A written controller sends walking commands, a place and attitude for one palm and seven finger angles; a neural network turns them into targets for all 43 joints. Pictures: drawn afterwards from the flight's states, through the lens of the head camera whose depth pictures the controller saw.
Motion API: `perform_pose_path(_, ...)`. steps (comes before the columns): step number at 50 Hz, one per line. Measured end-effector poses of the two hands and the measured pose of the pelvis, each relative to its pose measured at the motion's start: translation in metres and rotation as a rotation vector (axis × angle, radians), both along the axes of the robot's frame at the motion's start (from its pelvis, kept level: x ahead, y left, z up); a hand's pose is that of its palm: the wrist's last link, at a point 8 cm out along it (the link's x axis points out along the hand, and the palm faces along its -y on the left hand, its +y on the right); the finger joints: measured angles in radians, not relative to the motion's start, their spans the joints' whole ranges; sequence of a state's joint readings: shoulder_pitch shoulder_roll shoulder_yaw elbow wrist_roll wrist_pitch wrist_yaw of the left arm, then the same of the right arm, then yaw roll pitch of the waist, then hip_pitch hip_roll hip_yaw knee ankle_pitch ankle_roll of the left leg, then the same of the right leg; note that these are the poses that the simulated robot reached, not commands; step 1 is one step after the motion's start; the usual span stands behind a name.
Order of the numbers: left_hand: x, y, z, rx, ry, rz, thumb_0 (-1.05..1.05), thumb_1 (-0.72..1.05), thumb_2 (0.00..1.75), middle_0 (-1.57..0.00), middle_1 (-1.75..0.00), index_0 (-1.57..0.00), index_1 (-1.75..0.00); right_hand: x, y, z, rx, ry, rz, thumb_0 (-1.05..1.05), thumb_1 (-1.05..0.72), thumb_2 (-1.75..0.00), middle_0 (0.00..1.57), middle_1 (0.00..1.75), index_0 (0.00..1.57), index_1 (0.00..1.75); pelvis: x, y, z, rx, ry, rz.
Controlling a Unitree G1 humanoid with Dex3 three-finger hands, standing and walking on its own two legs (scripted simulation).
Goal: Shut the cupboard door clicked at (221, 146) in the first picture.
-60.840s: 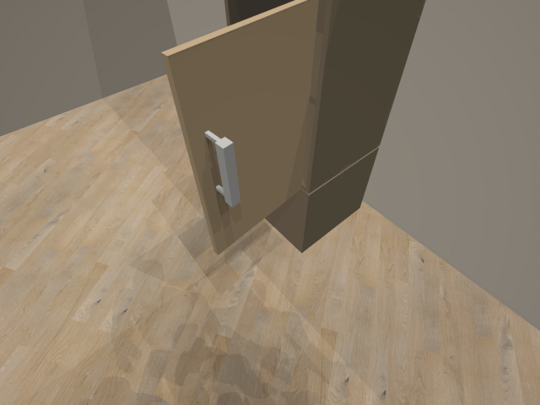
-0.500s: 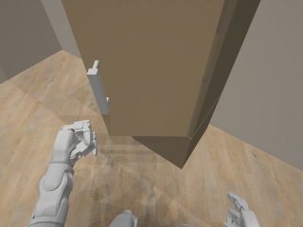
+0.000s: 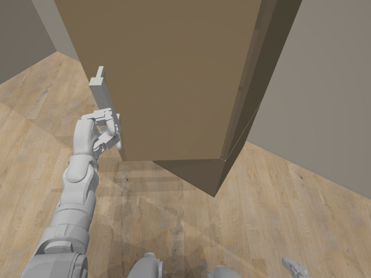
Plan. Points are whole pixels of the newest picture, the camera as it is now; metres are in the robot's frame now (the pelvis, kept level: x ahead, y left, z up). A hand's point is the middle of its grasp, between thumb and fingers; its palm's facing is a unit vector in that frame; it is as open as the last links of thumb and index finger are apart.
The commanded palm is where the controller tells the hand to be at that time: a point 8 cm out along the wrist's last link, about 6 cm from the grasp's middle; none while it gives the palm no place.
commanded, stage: bring the fist close to the handle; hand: left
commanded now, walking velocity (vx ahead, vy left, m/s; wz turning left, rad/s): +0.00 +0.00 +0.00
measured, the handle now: (108, 103) +0.51 +0.20 +0.06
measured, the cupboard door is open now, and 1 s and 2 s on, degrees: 34 30 12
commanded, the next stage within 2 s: push the door shut along its arc in 0.42 s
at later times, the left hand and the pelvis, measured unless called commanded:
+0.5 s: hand (119, 132) +0.41 +0.15 +0.07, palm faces +0.05 -1.00 -0.01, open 3.1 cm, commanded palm +0.38 +0.20 +0.07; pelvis +0.00 +0.00 +0.00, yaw -1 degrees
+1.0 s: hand (120, 116) +0.46 +0.16 +0.07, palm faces -0.06 -1.00 -0.02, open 3.1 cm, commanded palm +0.45 +0.20 +0.07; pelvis -0.01 +0.00 -0.01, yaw +0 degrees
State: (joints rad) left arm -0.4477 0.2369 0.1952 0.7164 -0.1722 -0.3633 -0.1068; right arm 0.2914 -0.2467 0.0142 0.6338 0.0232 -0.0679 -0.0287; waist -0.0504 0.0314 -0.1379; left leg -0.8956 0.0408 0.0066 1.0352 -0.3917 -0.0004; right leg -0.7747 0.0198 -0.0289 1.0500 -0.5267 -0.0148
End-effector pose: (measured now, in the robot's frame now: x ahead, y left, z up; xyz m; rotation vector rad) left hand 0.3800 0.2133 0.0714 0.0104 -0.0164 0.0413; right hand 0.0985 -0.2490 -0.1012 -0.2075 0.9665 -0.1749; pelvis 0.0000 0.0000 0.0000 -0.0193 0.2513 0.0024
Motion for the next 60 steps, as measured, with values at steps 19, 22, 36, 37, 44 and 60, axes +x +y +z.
perform_pose_path(19,0.012,-0.003,-0.004,-0.001,-0.007,0.008,0.02,0.9,0.9,-1.3,-1.5,-1.3,-1.5,-0.033,-0.004,-0.006,0.007,0.112,-0.057,0.01,-0.91,-0.9,0.2,0.3,0.2,0.3,0.002,0.002,0.001,0.0,0.014,-0.012)
perform_pose_path(22,0.01,-0.005,-0.001,0.001,-0.017,0.006,0.02,0.9,0.9,-1.3,-1.5,-1.3,-1.5,-0.029,-0.003,-0.005,0.01,0.099,-0.052,0.01,-0.91,-0.9,0.2,0.3,0.2,0.3,0.002,0.002,0.001,0.0,0.01,-0.011)
perform_pose_path(36,0.021,-0.008,0.002,0.017,-0.006,-0.033,0.01,0.9,0.9,-1.3,-1.5,-1.31,-1.5,-0.011,-0.004,-0.003,-0.004,0.046,-0.018,0.01,-0.91,-0.9,0.2,0.3,0.2,0.3,-0.005,-0.001,-0.002,-0.003,0.008,0.002)
perform_pose_path(37,0.025,-0.008,0.002,0.017,-0.005,-0.039,0.01,0.9,0.9,-1.3,-1.5,-1.31,-1.5,-0.012,-0.005,-0.004,-0.007,0.05,-0.019,0.0,-0.91,-0.9,0.2,0.3,0.2,0.3,-0.006,-0.001,-0.003,-0.004,0.011,0.003)
perform_pose_path(44,0.047,-0.002,0.003,0.014,0.006,-0.077,0.01,0.9,0.9,-1.33,-1.5,-1.31,-1.5,-0.033,-0.011,-0.013,-0.02,0.111,-0.043,0.0,-0.91,-0.9,0.2,0.3,0.2,0.3,-0.008,-0.001,-0.01,-0.01,0.044,0.002)
perform_pose_path(60,0.088,0.007,0.004,0.008,0.025,-0.136,0.01,0.9,0.9,-1.32,-1.5,-1.33,-1.5,-0.096,-0.013,-0.025,-0.053,0.269,-0.105,0.0,-0.91,-0.9,0.2,0.3,0.2,0.3,-0.015,0.004,-0.024,-0.033,0.11,0.005)
